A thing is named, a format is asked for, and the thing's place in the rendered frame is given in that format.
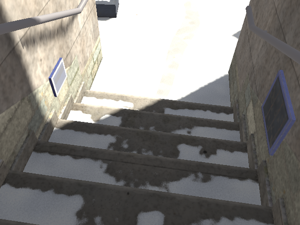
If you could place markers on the stairs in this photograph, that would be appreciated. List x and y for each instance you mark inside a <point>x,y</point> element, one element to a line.
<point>130,160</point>

